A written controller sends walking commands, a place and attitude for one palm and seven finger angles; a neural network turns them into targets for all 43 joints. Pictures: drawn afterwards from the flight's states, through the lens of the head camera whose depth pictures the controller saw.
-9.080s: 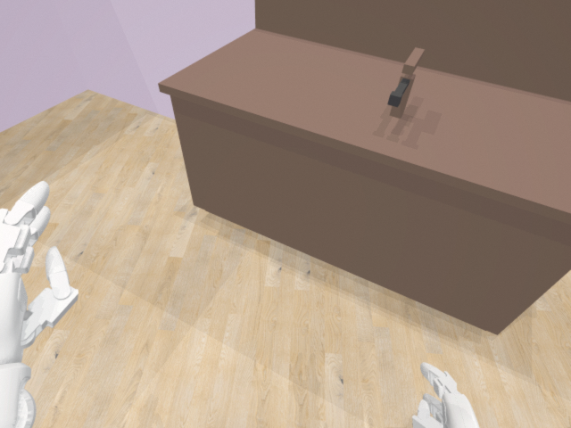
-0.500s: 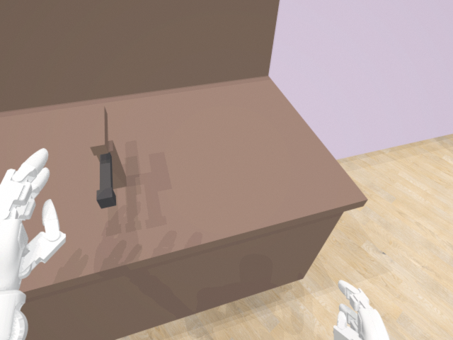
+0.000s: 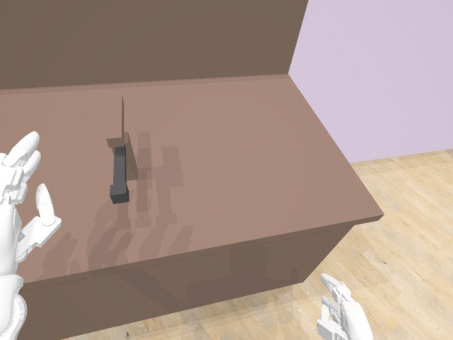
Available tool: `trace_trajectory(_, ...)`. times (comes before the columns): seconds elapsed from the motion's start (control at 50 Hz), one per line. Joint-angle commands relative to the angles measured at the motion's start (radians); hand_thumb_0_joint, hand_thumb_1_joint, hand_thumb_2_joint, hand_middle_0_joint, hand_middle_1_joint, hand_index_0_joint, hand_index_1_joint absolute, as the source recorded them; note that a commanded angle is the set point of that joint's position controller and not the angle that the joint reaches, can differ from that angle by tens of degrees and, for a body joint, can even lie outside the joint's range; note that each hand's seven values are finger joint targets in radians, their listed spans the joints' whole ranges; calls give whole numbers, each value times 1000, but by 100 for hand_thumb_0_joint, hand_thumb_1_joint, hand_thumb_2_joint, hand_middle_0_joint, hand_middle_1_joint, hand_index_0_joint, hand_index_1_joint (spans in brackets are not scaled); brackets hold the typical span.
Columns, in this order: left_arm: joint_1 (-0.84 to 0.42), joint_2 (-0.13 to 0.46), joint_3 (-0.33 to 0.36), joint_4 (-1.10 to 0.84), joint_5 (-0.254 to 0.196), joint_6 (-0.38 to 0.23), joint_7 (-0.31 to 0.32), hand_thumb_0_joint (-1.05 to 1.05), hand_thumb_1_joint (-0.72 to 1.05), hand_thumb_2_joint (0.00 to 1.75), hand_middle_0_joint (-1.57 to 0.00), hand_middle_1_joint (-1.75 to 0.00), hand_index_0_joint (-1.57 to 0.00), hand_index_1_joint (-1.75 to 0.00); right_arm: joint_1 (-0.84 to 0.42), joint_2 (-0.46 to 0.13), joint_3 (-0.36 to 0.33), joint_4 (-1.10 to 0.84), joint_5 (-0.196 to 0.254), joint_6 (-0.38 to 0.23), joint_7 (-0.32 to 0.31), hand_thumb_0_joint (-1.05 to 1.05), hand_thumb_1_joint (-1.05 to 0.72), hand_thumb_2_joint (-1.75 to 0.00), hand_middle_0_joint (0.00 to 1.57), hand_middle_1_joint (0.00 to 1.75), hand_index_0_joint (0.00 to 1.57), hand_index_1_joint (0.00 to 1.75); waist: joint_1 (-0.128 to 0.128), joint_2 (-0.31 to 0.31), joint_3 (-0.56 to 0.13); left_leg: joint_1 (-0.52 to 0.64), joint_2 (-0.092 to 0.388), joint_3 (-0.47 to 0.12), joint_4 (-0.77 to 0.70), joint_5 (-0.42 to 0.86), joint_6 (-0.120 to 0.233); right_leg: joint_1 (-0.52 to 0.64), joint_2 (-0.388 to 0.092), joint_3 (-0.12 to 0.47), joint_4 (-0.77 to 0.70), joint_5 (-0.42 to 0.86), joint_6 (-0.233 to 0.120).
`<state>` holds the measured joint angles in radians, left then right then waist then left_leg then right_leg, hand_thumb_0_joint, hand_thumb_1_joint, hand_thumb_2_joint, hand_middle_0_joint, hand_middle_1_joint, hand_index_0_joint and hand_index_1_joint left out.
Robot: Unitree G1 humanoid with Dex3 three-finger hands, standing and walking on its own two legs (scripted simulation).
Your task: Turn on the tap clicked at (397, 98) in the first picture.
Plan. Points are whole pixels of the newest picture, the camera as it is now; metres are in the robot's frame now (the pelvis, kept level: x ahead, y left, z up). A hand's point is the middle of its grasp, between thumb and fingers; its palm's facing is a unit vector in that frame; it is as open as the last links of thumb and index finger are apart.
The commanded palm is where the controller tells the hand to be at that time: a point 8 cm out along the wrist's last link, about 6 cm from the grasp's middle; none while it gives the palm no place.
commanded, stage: come to a stop and stand still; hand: left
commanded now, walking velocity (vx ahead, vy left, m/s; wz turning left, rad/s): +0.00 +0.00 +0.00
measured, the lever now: (119, 193) +0.34 +0.24 +0.04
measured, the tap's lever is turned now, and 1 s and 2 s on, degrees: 0 0 0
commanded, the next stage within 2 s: look again from close up in 0.40 s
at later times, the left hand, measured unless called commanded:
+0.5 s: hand (71, 207) +0.24 +0.24 +0.15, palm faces +0.36 -0.86 -0.35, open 7.4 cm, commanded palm +0.18 +0.27 +0.17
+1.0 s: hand (67, 215) +0.22 +0.24 +0.16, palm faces +0.37 -0.86 -0.36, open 7.4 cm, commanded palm +0.17 +0.27 +0.17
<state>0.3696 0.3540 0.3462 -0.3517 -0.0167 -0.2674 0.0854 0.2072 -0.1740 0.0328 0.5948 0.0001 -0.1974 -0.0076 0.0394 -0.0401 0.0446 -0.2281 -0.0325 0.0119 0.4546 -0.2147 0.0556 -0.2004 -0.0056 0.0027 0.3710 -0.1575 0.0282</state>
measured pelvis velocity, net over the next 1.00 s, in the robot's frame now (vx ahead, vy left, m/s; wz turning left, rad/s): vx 0.01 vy -0.01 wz -0.01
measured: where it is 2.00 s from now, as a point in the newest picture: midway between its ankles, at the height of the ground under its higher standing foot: outside the picture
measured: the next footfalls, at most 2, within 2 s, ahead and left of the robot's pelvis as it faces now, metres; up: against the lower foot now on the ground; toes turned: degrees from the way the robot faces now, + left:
none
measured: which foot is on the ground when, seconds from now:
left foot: down 0.00-1.00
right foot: down 0.00-1.00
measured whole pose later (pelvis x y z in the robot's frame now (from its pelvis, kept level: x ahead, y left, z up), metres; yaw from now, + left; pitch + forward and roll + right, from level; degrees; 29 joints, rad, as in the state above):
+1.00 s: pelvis +0.01 -0.01 +0.00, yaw +0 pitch +0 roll -1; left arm 0.43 0.36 0.34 -0.45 -0.05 -0.21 0.10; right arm 0.20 -0.19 0.01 0.59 0.01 -0.12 -0.04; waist 0.03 -0.02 0.04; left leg -0.20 -0.02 0.01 0.42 -0.21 0.04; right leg -0.18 0.00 0.00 0.34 -0.15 0.02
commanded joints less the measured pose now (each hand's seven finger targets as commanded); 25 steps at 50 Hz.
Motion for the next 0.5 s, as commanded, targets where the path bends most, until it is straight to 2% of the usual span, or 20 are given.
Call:
trace_trajectory(0.0, -122, 191, 108, -380, -17, -74, 22, 0, 90, 90, -20, -30, -20, -30, -106, -140, -58, -161, 8, -50, -19, 0, -90, -90, 20, 30, 20, 30, -6, 156, -186, 11, 77, -71, -112, 123, -47, 150, -17, 34, 3, 170, -38)
trace_trajectory(0.08, -34, 172, 106, -363, -25, -62, 27, 0, 90, 90, -20, -30, -20, -30, -86, -144, -67, -164, 6, -38, -20, 0, -90, -90, 20, 30, 20, 30, -4, 138, -216, 53, 85, -72, -78, 273, -60, 161, -27, 31, 12, 252, -42)
trace_trajectory(0.1, 3, 187, 131, -342, -26, -55, 30, 0, 90, 90, -20, -30, -20, -30, -99, -143, -66, -158, 8, -33, -21, 0, -90, -90, 20, 30, 20, 30, -4, 134, -215, 64, 85, -66, -70, 295, -64, 152, -28, 31, 8, 268, -43)
trace_trajectory(0.12, 18, 158, 111, -317, -31, -51, 26, 0, 90, 90, -20, -30, -20, -30, -85, -146, -66, -154, 4, -23, -21, 0, -90, -90, 20, 30, 20, 30, -7, 102, -210, 51, 84, -70, -74, 306, -66, 157, -27, 22, 3, 276, -42)
trace_trajectory(0.14, 21, 161, 111, -314, -33, -46, 25, 0, 90, 90, -20, -30, -20, -30, -85, -148, -72, -161, 9, -18, -22, 0, -90, -90, 20, 30, 20, 30, -9, 97, -205, 64, 89, -69, -71, 323, -71, 148, -30, 31, 5, 288, -44)
trace_trajectory(0.2, 33, 169, 125, -282, -36, -34, 25, 0, 90, 90, -20, -30, -20, -30, -99, -148, -70, -157, 15, -3, -28, 0, -90, -90, 20, 30, 20, 30, -10, 101, -179, 58, 95, -64, -84, 317, -74, 129, -27, 26, -1, 273, -40)
trace_trajectory(0.22, 28, 149, 104, -266, -38, -32, 20, 0, 90, 90, -20, -30, -20, -30, -89, -153, -70, -155, 10, 6, -29, 0, -90, -90, 20, 30, 20, 30, -12, 86, -172, 47, 94, -63, -90, 313, -71, 130, -23, 19, -5, 269, -38)
trace_trajectory(0.3, -12, 181, 117, -325, -37, -26, 24, 0, 90, 90, -20, -30, -20, -30, -115, -148, -68, -170, 17, 11, -35, 0, -90, -90, 20, 30, 20, 30, -11, 92, -181, 52, 94, -65, -93, 307, -68, 145, -25, 19, 1, 274, -37)
trace_trajectory(0.32, -14, 156, 92, -311, -41, -27, 19, 0, 90, 90, -20, -30, -20, -30, -106, -152, -66, -168, 11, 15, -36, 0, -90, -90, 20, 30, 20, 30, -12, 88, -177, 49, 91, -61, -100, 289, -63, 139, -25, 16, -5, 260, -35)
trace_trajectory(0.38, -10, 168, 98, -334, -39, -23, 25, 0, 90, 90, -20, -30, -20, -30, -104, -148, -69, -178, 11, 15, -37, 0, -90, -90, 20, 30, 20, 30, -9, 95, -185, 47, 93, -68, -99, 246, -58, 151, -35, 30, -9, 246, -38)
trace_trajectory(0.4, -5, 191, 121, -347, -38, -20, 29, 0, 90, 90, -20, -30, -20, -30, -121, -146, -65, -176, 14, 14, -39, 0, -90, -90, 20, 30, 20, 30, -8, 105, -179, 43, 90, -63, -97, 231, -56, 144, -32, 30, -12, 243, -37)
trace_trajectory(0.42, -8, 161, 93, -340, -40, -22, 25, 0, 90, 90, -20, -30, -20, -30, -109, -149, -63, -173, 8, 18, -38, 0, -90, -90, 20, 30, 20, 30, -11, 103, -175, 32, 86, -66, -105, 217, -54, 146, -30, 27, -17, 232, -38)
trace_trajectory(0.44, -6, 178, 107, -349, -39, -21, 27, 0, 90, 90, -20, -30, -20, -30, -108, -147, -68, -178, 10, 17, -39, 0, -90, -90, 20, 30, 20, 30, -9, 105, -185, 41, 89, -68, -99, 210, -53, 149, -35, 36, -16, 237, -40)
trace_trajectory(0.48, 2, 172, 106, -331, -39, -18, 29, 0, 90, 90, -20, -30, -20, -30, -102, -148, -69, -175, 9, 19, -40, 0, -90, -90, 20, 30, 20, 30, -10, 98, -176, 42, 89, -66, -98, 199, -52, 141, -37, 44, -24, 235, -41)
